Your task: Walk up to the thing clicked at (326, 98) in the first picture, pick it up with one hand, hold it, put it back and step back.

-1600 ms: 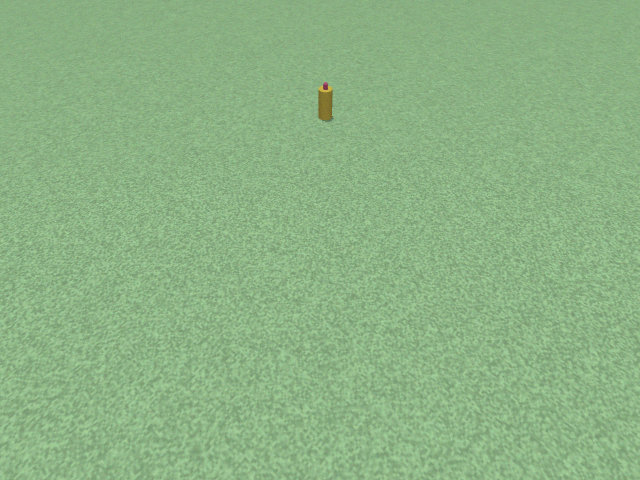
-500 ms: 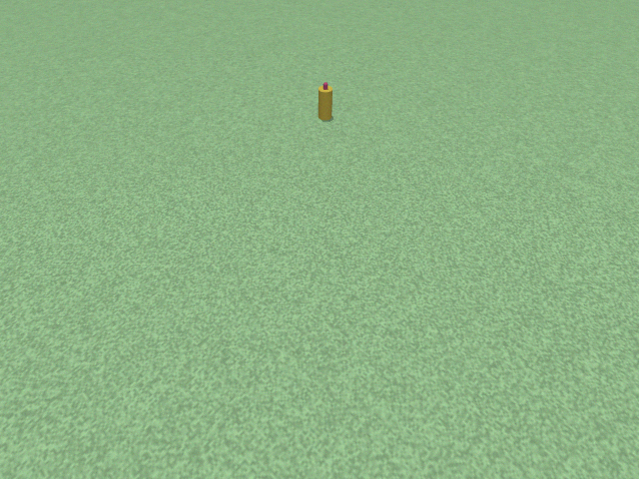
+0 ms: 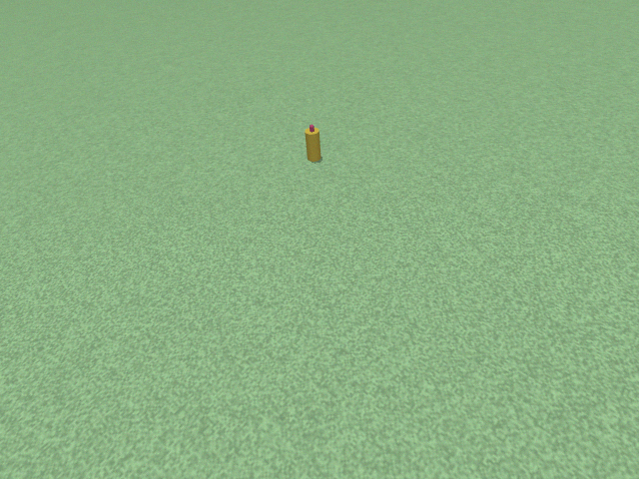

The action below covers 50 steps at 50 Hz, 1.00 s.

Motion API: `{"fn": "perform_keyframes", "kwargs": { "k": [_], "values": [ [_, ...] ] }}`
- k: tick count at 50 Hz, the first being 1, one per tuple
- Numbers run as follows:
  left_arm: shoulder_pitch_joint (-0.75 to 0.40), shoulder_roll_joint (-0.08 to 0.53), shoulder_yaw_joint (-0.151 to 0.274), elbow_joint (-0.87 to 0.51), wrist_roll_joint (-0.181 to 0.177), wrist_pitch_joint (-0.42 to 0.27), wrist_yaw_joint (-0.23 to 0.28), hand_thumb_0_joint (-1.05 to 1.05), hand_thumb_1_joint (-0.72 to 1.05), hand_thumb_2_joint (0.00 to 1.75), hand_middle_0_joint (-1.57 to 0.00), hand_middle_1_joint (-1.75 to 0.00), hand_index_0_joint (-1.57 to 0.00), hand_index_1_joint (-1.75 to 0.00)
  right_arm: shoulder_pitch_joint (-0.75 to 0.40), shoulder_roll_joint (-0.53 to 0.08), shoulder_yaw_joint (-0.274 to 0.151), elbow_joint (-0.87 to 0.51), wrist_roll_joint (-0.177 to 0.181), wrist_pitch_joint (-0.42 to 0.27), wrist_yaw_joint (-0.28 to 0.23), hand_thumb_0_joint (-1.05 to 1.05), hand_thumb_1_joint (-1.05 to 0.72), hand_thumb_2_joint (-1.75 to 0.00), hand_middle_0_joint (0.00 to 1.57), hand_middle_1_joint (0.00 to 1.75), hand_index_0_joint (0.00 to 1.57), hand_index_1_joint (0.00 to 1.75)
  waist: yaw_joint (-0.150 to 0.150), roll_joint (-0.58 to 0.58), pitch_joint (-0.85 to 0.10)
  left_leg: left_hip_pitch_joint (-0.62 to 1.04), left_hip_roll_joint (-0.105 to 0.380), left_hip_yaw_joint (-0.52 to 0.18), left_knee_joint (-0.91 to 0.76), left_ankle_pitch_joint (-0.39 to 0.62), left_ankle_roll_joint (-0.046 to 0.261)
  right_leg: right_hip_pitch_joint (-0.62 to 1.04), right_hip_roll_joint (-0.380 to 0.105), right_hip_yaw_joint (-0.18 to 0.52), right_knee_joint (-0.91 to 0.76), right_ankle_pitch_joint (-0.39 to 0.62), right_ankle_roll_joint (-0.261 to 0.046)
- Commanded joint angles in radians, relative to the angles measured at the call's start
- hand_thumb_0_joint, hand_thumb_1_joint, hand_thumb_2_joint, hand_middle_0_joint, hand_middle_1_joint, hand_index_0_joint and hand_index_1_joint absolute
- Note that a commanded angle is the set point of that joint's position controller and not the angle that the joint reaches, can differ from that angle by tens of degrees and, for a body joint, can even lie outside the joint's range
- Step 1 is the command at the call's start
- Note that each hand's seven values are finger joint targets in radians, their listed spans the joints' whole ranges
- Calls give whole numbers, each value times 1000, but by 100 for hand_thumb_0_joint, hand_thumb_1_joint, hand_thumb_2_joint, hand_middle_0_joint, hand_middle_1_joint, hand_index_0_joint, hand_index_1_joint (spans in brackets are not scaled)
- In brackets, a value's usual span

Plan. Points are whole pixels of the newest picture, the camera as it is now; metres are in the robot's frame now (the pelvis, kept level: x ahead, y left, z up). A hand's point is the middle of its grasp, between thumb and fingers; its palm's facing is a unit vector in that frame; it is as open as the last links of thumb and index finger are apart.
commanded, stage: walk up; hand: left
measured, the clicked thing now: (312, 141) +2.01 +0.17 -0.66
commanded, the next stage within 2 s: none
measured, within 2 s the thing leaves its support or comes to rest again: neither
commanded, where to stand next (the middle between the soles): +1.68 +0.03 m, yaw -2 degrees
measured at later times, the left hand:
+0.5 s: hand (185, 342) +0.39 +0.29 -0.14, palm faces -0.04 -0.94 -0.33, open 7.4 cm
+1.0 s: hand (237, 240) +0.64 +0.24 -0.12, palm faces +0.00 -0.92 -0.39, open 7.4 cm
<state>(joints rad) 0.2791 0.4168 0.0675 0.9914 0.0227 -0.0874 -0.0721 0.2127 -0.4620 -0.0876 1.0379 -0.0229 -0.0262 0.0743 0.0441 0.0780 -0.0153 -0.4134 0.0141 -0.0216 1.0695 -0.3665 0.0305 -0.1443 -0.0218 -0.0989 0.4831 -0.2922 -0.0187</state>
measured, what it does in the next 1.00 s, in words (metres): walks ahead: left foot, then right foot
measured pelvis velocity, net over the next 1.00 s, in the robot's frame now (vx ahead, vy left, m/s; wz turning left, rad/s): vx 0.61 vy -0.04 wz -0.02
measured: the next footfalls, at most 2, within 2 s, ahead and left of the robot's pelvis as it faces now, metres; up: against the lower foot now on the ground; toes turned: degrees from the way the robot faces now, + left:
left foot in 0.28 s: +0.36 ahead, +0.14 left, +0.00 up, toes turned +6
right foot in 0.72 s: +0.64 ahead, -0.15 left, +0.00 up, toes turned -6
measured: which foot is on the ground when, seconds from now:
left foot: up 0.00-0.26, down 0.28-0.76, up 0.78-1.00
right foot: down 0.00-0.32, up 0.34-0.70, down 0.72-1.00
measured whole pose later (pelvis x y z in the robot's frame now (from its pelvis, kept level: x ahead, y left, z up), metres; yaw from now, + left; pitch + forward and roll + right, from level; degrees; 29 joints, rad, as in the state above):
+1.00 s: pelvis +0.61 -0.04 +0.01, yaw -1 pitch -3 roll +0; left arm 0.34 0.37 0.04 0.93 0.00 -0.10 -0.05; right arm 0.21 -0.43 -0.06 0.88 0.00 -0.05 0.07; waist 0.04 0.07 0.06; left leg -0.54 0.06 -0.05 1.00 -0.19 0.02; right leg -0.13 -0.02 -0.08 0.42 -0.25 -0.02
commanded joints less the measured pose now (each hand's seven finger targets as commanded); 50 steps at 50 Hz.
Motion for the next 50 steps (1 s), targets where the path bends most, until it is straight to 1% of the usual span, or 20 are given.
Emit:
{"fn": "perform_keyframes", "kwargs": {
  "k": [1, 5, 10, 12, 14, 15, 16, 17, 18, 20, 23, 27, 31, 34, 36, 37, 38, 39, 43, 50],
  "values": [
    [-107, 280, 59, -92, -24, -40, 31, 0, 90, 90, -20, -30, -20, -30, -39, -174, -37, -100, 15, -42, 21, 0, -90, -90, 20, 30, 20, 30, -51, -182, 161, -198, 77, -85, -71, 170, -22, -20, -233, 252, -398, -222, -145],
    [-79, 305, 64, -106, -22, -52, 30, 0, 90, 90, -20, -30, -20, -30, -168, -164, -36, -176, 4, -30, 42, 0, -90, -90, 20, 30, 20, 30, -28, -164, 203, -186, 97, -23, -280, 258, -55, -48, -211, 157, -433, -138, -148],
    [26, 301, 58, -83, -24, -37, 25, 0, 90, 90, -20, -30, -20, -30, -295, -116, -25, -231, 3, -39, 48, 0, -90, -90, 20, 30, 20, 30, 36, -117, 141, -13, 73, 82, -513, 351, -10, 49, -205, 73, -362, 206, -141],
    [19, 309, 54, -89, -31, -27, 31, 0, 90, 90, -20, -30, -20, -30, -218, -118, -34, -215, -3, -41, 33, 0, -90, -90, 20, 30, 20, 30, 0, -122, 86, 80, 39, 114, -543, 306, 10, 102, -217, 58, -230, 443, -145],
    [17, 286, 44, -110, -35, -13, 43, 0, 90, 90, -20, -30, -20, -30, 48, -160, -60, -145, -28, -46, 13, 0, -90, -90, 20, 30, 20, 30, -120, -32, -72, 354, -25, 152, -608, 221, 61, 104, -159, -12, 160, 625, -107],
    [75, 229, 27, -122, -29, -3, 48, 0, 90, 90, -20, -30, -20, -30, 216, -223, -87, -110, -46, -52, -2, 0, -90, -90, 20, 30, 20, 30, -182, 65, -189, 643, 53, 24, -586, 114, 129, -141, -107, -18, 472, 439, -65],
    [135, 164, 14, -148, -61, -5, 48, 0, 90, 90, -20, -30, -20, -30, 285, -332, -127, -136, -40, -55, -12, 0, -90, -90, 20, 30, 20, 30, -197, 314, -311, 935, 353, -504, -627, 72, 245, -476, 84, 12, 752, -34, 0],
    [94, 255, 27, -133, -63, -7, 63, 0, 90, 90, -20, -30, -20, -30, 252, -317, -130, -149, -3, -60, -22, 0, -90, -90, 20, 30, 20, 30, -184, 206, -333, 984, 425, -695, -700, 159, 334, -581, 63, 167, 828, -213, -33],
    [6, 277, 15, -140, -52, -16, 64, 0, 90, 90, -20, -30, -20, -30, 230, -288, -129, -160, 10, -57, -31, 0, -90, -90, 20, 30, 20, 30, -192, 100, -285, 891, 426, -595, -700, 241, 336, -600, 10, 215, 843, -178, -36],
    [-40, 225, 8, -152, -61, -27, 46, 0, 90, 90, -20, -30, -20, -30, 116, -223, -75, -194, 20, -64, -43, 0, -90, -90, 20, 30, 20, 30, -130, -17, -146, 585, 308, -218, -703, 545, 186, -467, -33, 277, 743, -60, -33],
    [31, 194, 13, -137, -54, 0, 23, 0, 90, 90, -20, -30, -20, -30, 32, -181, -51, -213, 29, -79, -41, 0, -90, -90, 20, 30, 20, 30, -43, 7, 1, 292, 247, -58, -792, 467, 168, -349, -64, 195, 634, -1, 0],
    [-64, 179, 14, -172, -29, 9, -15, 0, 90, 90, -20, -30, -20, -30, -32, -193, -43, -250, 22, -105, -26, 0, -90, -90, 20, 30, 20, 30, -32, 33, 167, 155, 243, 18, -911, 273, 196, -377, -111, 109, 324, 81, 30],
    [-114, 180, 35, -158, -23, -1, -26, 0, 90, 90, -20, -30, -20, -30, 1, -206, -45, -235, 19, -105, -19, 0, -90, -90, 20, 30, 20, 30, -46, 48, 110, 151, 211, 51, -835, 190, 153, -190, -91, 70, 128, 288, 4],
    [-48, 198, 52, -128, -22, 4, -19, 0, 90, 90, -20, -30, -20, -30, -20, -230, -53, -233, 24, -96, -25, 0, -90, -90, 20, 30, 20, 30, 14, 14, 61, 114, 239, 23, -736, 177, 131, -42, -70, 41, 145, 280, -16],
    [123, 254, 83, -84, -16, -5, -1, 0, 90, 90, -20, -30, -20, -30, 21, -177, -33, -226, 13, -90, -27, 0, -90, -90, 20, 30, 20, 30, 104, -166, -58, 77, 139, 106, -317, 379, 80, 216, -30, 44, 89, 115, -52],
    [239, 323, 109, -70, -8, -13, 15, 0, 90, 90, -20, -30, -20, -30, 110, -110, -12, -220, 13, -86, -23, 0, -90, -90, 20, 30, 20, 30, 137, -375, -129, -29, 28, 140, -16, 188, 48, 328, -138, 234, -24, -138, -63],
    [229, 396, 110, -89, -15, -24, 20, 0, 90, 90, -20, -30, -20, -30, 167, -111, -7, -241, 30, -88, -25, 0, -90, -90, 20, 30, 20, 30, 83, -475, -152, -244, -69, 92, 177, -138, 2, 465, -405, 755, -190, -64, -187],
    [158, 405, 112, -103, -36, -21, 27, 0, 90, 90, -20, -30, -20, -30, 134, -191, -18, -210, 24, -79, -42, 0, -90, -90, 20, 30, 20, 30, 81, -394, -138, -291, -1, 11, 248, -158, 2, 405, -445, 863, -237, -108, -244],
    [3, 265, 64, -137, -45, -34, 47, 0, 90, 90, -20, -30, -20, -30, 91, -137, -10, -183, 45, -62, -30, 0, -90, -90, 20, 30, 20, 30, -28, -235, 36, -128, 67, -68, 110, 104, 26, 39, -219, 300, -184, 374, -100],
    [18, 260, 58, -168, -25, -55, 42, 0, 90, 90, -20, -30, -20, -30, -35, -119, -26, -236, 14, -24, 9, 0, -90, -90, 20, 30, 20, 30, -26, -187, 104, -130, 71, -2, -231, 228, -45, -58, -198, 140, -304, 207, -147]
  ]
}}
